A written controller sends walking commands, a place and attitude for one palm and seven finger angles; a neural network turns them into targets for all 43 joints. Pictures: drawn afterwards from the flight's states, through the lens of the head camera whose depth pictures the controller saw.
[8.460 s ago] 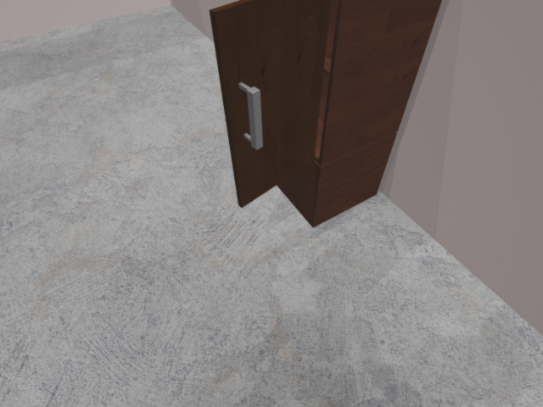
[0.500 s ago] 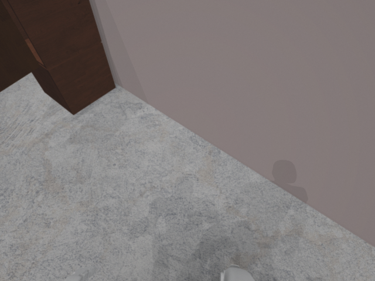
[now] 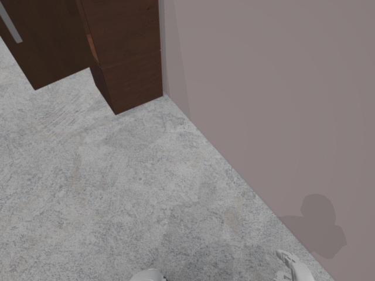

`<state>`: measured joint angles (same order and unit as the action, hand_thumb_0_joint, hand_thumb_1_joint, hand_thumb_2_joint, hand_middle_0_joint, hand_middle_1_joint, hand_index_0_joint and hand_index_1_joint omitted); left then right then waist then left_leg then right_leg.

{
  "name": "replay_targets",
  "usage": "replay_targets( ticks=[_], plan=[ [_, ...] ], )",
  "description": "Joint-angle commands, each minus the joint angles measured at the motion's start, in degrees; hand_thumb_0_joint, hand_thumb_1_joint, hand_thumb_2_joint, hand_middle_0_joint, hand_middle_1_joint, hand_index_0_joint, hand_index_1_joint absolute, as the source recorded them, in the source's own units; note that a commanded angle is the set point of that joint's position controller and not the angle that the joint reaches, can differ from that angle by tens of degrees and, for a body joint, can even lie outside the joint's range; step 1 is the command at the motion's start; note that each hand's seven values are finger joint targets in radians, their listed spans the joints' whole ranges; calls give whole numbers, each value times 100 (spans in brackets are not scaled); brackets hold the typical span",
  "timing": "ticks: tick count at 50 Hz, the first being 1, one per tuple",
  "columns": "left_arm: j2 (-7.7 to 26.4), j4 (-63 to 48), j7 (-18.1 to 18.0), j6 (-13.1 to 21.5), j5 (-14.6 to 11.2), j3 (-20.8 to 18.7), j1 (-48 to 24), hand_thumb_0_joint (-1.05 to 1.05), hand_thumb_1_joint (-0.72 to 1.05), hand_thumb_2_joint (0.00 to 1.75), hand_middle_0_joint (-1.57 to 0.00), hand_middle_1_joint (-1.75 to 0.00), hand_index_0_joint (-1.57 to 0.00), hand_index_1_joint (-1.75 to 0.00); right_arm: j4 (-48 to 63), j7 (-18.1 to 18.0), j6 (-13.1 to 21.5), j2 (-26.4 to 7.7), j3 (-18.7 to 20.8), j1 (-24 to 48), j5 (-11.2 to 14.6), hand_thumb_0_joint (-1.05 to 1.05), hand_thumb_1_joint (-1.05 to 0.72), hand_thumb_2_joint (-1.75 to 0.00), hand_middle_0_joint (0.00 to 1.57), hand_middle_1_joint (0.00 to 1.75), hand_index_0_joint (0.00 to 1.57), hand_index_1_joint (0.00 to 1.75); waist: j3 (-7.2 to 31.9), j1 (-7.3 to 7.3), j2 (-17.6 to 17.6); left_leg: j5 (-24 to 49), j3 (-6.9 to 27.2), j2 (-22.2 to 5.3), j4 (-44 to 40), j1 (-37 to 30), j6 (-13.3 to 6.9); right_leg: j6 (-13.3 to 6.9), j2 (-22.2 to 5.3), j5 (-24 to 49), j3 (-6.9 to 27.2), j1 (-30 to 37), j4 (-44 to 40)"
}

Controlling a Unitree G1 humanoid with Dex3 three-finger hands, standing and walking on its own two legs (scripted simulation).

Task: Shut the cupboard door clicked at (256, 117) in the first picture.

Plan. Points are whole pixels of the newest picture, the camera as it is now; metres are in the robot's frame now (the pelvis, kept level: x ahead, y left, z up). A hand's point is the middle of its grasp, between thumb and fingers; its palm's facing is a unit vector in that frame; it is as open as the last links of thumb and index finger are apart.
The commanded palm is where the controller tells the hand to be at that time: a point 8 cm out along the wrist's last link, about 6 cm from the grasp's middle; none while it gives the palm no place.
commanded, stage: walk to a spot facing it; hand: left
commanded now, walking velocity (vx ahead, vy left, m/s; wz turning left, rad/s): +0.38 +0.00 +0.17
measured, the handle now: (5, 19) +0.92 +0.81 +0.02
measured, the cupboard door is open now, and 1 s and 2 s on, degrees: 100 100 100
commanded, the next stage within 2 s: turn to face it in 1.04 s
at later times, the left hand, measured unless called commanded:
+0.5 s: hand (148, 200) +0.32 +0.14 -0.14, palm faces +0.09 -0.98 -0.20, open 7.4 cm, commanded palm none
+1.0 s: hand (133, 181) +0.39 +0.20 -0.16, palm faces +0.28 -0.95 -0.14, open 7.4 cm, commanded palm none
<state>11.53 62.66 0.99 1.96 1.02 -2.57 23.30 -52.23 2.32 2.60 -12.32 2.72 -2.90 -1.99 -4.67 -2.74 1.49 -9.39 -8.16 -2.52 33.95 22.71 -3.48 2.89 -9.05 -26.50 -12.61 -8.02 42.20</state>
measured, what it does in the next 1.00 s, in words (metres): walks ahead: right foot, then left foot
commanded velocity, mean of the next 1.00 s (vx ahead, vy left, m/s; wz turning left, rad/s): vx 0.36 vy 0.00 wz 0.18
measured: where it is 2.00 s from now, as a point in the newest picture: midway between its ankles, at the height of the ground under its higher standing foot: (185, 183)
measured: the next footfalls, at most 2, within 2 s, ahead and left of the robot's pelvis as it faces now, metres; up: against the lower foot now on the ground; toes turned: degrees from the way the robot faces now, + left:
right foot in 0.38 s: +0.31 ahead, -0.15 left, +0.00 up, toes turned -3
left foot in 0.82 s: +0.49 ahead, +0.13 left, +0.00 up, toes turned +19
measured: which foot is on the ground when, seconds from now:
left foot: down 0.00-0.38, up 0.40-0.80, down 0.82-1.00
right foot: up 0.00-0.36, down 0.38-0.82, up 0.84-1.00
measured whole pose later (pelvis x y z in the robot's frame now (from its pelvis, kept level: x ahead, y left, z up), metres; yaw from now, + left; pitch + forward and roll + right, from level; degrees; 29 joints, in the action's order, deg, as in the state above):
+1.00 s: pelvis +0.44 +0.03 +0.02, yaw +13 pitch +0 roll +0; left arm 10.8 62.2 1.3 0.9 1.5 -2.5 16.8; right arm -57.1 -0.4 3.8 -9.6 2.2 -10.6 -1.5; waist -3.9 -2.2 2.1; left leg -12.7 -7.1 0.2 27.5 15.0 -3.9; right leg 1.2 -7.2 -18.9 -3.6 -27.9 64.3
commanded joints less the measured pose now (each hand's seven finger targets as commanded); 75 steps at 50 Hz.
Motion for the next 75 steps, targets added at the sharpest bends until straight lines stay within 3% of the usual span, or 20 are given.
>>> replay_targets(
  ticks=[1, 6, 17, 18, 19, 20, 22, 26, 35, 39, 40, 41, 42, 48, 60, 61, 63, 64, 70, 75],
  plan=[
    [421, -976, -42, 212, -3, -92, -1166, 0, 90, 90, -20, -30, -20, -30, -315, -303, 22, -1353, 331, -1977, 53, 0, -90, -90, 20, 30, 20, 30, 847, 919, -1040, -327, 3104, -2172, -1790, -2758, -1067, -138, 41, 40, 1074, -3526, 3245],
    [275, -635, 84, -21, 54, -94, -778, 0, 90, 90, -20, -30, -20, -30, -330, -321, 160, -702, 107, -1349, 81, 0, -90, -90, 20, 30, 20, 30, 362, 310, -785, 67, 1403, -1299, -2247, -1341, -610, -35, -81, 1070, 1011, -2463, 1814],
    [560, -836, 140, 70, 61, -177, -1165, 0, 90, 90, -20, -30, -20, -30, -699, -276, 100, -677, 136, -1775, 36, 0, -90, -90, 20, 30, 20, 30, 226, 60, -427, 103, 966, -786, -1071, -854, -293, -192, 586, 1672, 521, -102, -1065],
    [861, -603, 116, 135, 82, -283, -316, 0, 90, 90, -20, -30, -20, -30, -659, -263, 109, -567, 120, -1712, 75, 0, -90, -90, 20, 30, 20, 30, 551, -330, 45, 3, 604, -378, 234, -136, -84, -370, 188, 1325, 1098, 1166, -1345],
    [1488, -315, 55, 182, 101, -443, 578, 0, 90, 90, -20, -30, -20, -30, -564, -221, 130, -218, 61, -1847, 137, 0, -90, -90, 20, 30, 20, 30, 1142, -597, 1566, -1568, 119, 354, 2155, 1065, 183, -889, -1344, 891, 3058, 2348, -2183],
    [1603, -336, 10, 156, 6, -412, 741, 0, 90, 90, -20, -30, -20, -30, -342, -214, 120, -333, 67, -1498, 139, 0, -90, -90, 20, 30, 20, 30, 1077, -630, 1397, -2583, 645, 254, 3374, 1624, 152, -1327, -1932, 656, 4054, 2126, -2847],
    [979, -595, -90, 127, 11, -267, -376, 0, 90, 90, -20, -30, -20, -30, -396, -203, 44, -388, 173, -1198, 91, 0, -90, -90, 20, 30, 20, 30, 283, -128, 1077, -1485, 1090, -386, 3885, 1713, 144, -1176, -1657, -672, 3295, 517, -3191],
    [466, -639, -106, 297, 11, -123, -796, 0, 90, 90, -20, -30, -20, -30, -609, -120, -155, -11, 91, -1523, 34, 0, -90, -90, 20, 30, 20, 30, 211, 365, 612, -521, 761, -583, 2764, 943, 406, -963, -1091, 849, 1462, -458, -3480],
    [659, -136, -100, 338, 24, -108, -125, 0, 90, 90, -20, -30, -20, -30, -154, 54, -45, 141, 50, -314, 58, 0, -90, -90, 20, 30, 20, 30, 32, 47, 649, -282, 186, -199, 393, 873, 328, -953, -990, 2241, 734, 670, -3104],
    [759, -121, -89, 274, -17, -134, -235, 0, 90, 90, -20, -30, -20, -30, -388, -24, 36, -197, 108, -1166, 8, 0, -90, -90, 20, 30, 20, 30, 315, 615, 251, -263, -178, 261, -473, -1283, 76, -679, -690, 3333, 189, -52, -1501],
    [609, -241, -57, 260, -23, -105, -243, 0, 90, 90, -20, -30, -20, -30, -603, -101, 60, -680, 226, -2049, -29, 0, -90, -90, 20, 30, 20, 30, 813, 1008, -525, -761, 854, -421, -737, -2694, -269, -435, -369, 2902, -20, -1066, 34],
    [307, -488, 10, 259, -62, -30, -209, 0, 90, 90, -20, -30, -20, -30, -737, -203, 69, -1357, 388, -2797, -46, 0, -90, -90, 20, 30, 20, 30, 1352, 1181, -1811, -834, 3298, -1952, -1485, -3732, -925, -133, 493, -4, -65, -2562, 1960],
    [496, -746, -23, 259, -16, -23, -774, 0, 90, 90, -20, -30, -20, -30, -753, -274, 6, -1447, 387, -2902, 28, 0, -90, -90, 20, 30, 20, 30, 1242, 1211, -1108, -852, 3857, -2298, -1792, -3435, -1197, -253, 467, -502, 736, -3016, 2891],
    [163, -433, 51, 26, 70, -57, -542, 0, 90, 90, -20, -30, -20, -30, -456, -343, 200, -551, 100, -1418, 76, 0, -90, -90, 20, 30, 20, 30, 439, 287, -739, -59, 1541, -1342, -2276, -1243, -636, -140, -13, 955, 1100, -2420, 2109],
    [339, -748, 32, 47, 44, -20, -1352, 0, 90, 90, -20, -30, -20, -30, -845, -362, 100, -504, 53, -1885, 75, 0, -90, -90, 20, 30, 20, 30, 289, 226, -507, 2009, 912, -814, -1084, -1309, -302, -178, 602, 2142, 562, -516, -1197],
    [615, -656, 1, 94, 39, -112, -845, 0, 90, 90, -20, -30, -20, -30, -807, -357, 92, -462, 51, -1800, 119, 0, -90, -90, 20, 30, 20, 30, 552, -21, -280, 1628, 800, -576, -354, -783, -89, -231, 381, 2905, 867, 544, -1334],
    [1515, -437, -85, 125, 46, -314, 233, 0, 90, 90, -20, -30, -20, -30, -615, -311, 16, -262, 93, -1998, 189, 0, -90, -90, 20, 30, 20, 30, 1348, -293, 1404, -2763, 176, 413, 2486, 749, 395, -1276, -1967, 5059, 2743, 2069, -1836],
    [1396, -533, -142, 101, -9, -283, 91, 0, 90, 90, -20, -30, -20, -30, -506, -330, -23, -215, 70, -1653, 176, 0, -90, -90, 20, 30, 20, 30, 1185, -338, 1005, -2868, 616, 179, 3275, 1026, 422, -1494, -2026, 5159, 2715, 1701, -2033],
    [819, -1078, -242, 35, 28, -208, -1377, 0, 90, 90, -20, -30, -20, -30, -414, -152, -393, 16, 58, -1359, 110, 0, -90, -90, 20, 30, 20, 30, 702, 366, 806, -1577, 490, -320, 2579, 274, 623, -966, -1371, 2995, 825, -634, -2510],
    [972, -1067, -196, -62, 38, -325, -1318, 0, 90, 90, -20, -30, -20, -30, -138, -86, -386, -62, 85, -1166, 83, 0, -90, -90, 20, 30, 20, 30, 592, 348, 663, -947, -11, -35, 713, -324, 625, -722, -1235, 2177, 381, -637, -1959]
  ],
)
